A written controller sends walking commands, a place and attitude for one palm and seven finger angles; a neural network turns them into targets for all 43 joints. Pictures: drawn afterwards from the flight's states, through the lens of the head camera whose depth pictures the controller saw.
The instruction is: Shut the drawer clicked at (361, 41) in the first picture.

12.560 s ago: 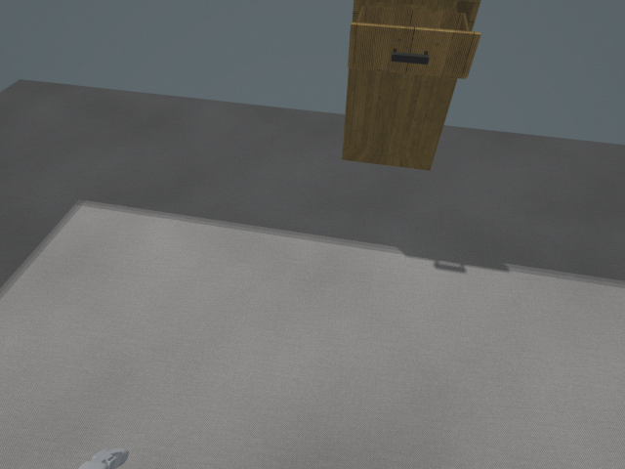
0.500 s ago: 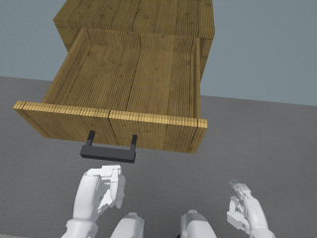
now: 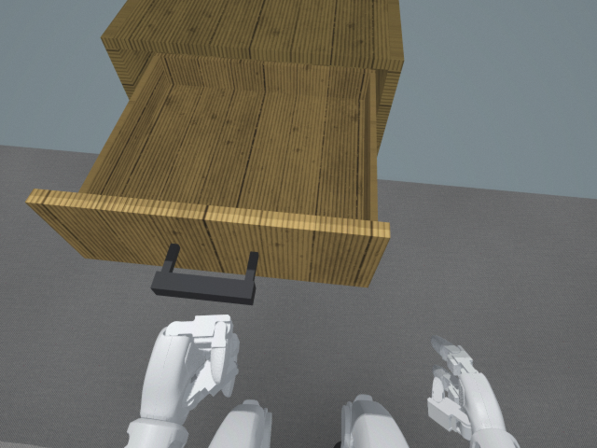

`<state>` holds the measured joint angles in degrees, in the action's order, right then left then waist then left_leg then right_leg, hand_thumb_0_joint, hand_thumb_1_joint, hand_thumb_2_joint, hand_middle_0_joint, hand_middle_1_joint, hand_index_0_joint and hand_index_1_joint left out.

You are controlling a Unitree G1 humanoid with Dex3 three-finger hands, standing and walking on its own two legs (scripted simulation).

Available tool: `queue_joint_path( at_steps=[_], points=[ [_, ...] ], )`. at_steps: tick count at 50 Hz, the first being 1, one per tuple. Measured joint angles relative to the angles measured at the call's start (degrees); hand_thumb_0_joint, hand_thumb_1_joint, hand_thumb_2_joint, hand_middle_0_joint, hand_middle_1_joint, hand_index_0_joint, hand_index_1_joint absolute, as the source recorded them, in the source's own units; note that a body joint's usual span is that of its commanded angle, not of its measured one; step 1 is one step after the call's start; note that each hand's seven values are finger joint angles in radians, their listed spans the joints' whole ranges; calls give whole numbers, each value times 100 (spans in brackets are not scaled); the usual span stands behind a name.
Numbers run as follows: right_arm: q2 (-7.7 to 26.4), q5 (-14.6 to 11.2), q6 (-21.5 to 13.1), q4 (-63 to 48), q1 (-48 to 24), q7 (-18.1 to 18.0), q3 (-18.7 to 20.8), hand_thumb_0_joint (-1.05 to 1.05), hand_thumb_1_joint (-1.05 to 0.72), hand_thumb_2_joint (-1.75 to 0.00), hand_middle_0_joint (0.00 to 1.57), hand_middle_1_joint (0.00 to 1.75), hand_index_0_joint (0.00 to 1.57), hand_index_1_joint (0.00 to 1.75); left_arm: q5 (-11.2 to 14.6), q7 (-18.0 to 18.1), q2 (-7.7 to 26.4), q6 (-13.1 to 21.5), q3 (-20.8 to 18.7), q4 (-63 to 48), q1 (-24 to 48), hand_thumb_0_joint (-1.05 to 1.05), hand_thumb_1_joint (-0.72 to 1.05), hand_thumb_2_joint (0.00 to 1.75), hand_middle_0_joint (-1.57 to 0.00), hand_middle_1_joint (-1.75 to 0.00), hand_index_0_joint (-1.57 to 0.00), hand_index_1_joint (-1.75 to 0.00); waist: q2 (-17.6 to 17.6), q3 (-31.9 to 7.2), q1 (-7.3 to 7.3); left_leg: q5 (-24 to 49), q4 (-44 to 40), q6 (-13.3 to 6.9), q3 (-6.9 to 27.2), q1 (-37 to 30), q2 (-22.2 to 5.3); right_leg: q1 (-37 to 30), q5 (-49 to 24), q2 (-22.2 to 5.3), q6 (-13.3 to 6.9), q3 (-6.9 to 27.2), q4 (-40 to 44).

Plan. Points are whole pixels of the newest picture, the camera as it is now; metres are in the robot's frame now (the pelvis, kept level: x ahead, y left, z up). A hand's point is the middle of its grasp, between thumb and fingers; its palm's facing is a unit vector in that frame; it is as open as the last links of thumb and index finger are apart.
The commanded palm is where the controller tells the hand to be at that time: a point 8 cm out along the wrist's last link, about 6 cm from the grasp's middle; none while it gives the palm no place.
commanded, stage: push the drawer shut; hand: left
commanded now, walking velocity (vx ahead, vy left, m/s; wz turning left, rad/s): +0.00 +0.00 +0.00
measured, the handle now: (208, 272) +0.32 +0.13 +0.05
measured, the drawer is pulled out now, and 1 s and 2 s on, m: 0.30 0.22 0.09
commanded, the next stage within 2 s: none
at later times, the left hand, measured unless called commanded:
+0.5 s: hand (241, 335) +0.25 +0.08 +0.05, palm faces -0.12 -0.99 -0.02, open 3.1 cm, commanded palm +0.26 +0.13 +0.05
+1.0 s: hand (251, 281) +0.31 +0.08 +0.05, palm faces -0.14 -0.99 -0.03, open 3.0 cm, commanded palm +0.32 +0.12 +0.05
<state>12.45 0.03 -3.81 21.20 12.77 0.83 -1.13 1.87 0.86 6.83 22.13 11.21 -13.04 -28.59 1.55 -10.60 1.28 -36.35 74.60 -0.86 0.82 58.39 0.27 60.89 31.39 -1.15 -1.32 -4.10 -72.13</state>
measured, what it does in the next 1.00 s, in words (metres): stands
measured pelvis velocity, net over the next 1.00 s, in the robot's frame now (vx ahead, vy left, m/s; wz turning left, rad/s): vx -0.02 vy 0.01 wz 0.01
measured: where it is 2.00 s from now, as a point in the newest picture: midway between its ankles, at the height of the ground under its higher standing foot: outside the picture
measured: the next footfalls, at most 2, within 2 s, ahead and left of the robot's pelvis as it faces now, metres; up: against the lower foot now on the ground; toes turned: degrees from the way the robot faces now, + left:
none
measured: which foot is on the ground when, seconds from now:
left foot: down 0.00-1.00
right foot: down 0.00-1.00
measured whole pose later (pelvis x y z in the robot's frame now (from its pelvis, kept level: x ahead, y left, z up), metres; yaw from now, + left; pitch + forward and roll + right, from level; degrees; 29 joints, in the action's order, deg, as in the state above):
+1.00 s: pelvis -0.02 +0.01 +0.01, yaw +1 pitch +19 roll -1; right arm 13.7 0.0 -1.5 29.7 11.9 0.6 -2.0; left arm 3.3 3.9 7.0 20.8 8.4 15.3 6.4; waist 1.5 -8.2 3.2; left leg -32.3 70.5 -1.6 0.6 57.6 1.2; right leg 59.6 27.5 -2.0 -0.6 -3.8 -67.7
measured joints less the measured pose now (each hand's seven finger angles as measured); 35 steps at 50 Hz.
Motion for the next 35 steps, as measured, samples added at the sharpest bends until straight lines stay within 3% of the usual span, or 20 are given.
queue_joint_path(
  at_steps=[17, 23, 35],
  points=[
    [46, -2, 43, 168, 67, -39, -71, 1, -90, -90, 20, 30, 20, 30, 48, 88, 65, -273, -72, 531, 897, 1, 89, 92, -140, -160, -140, -160, 38, 70, 83, 93, -138, -3, 27, -63, 8, -90, -93, -4, 6, -25, 163],
    [101, 23, -1, 327, 72, -57, -68, 1, -90, -90, 20, 30, 20, 30, 23, 186, 74, -135, 9, 805, 1135, -1, 87, 95, -140, -160, -140, -160, 43, 107, 71, 149, -187, -14, 48, -57, 38, -107, -135, -33, 18, -44, 221],
    [101, -7, 89, 611, -155, -83, -109, 1, -90, -90, 20, 30, 20, 30, 95, 213, 126, -246, -52, 1660, 2336, -5, 86, 98, -140, -160, -140, -160, 36, 210, 85, 270, -204, -38, 64, 1, 72, -82, -256, -67, 34, -61, 270]
  ],
)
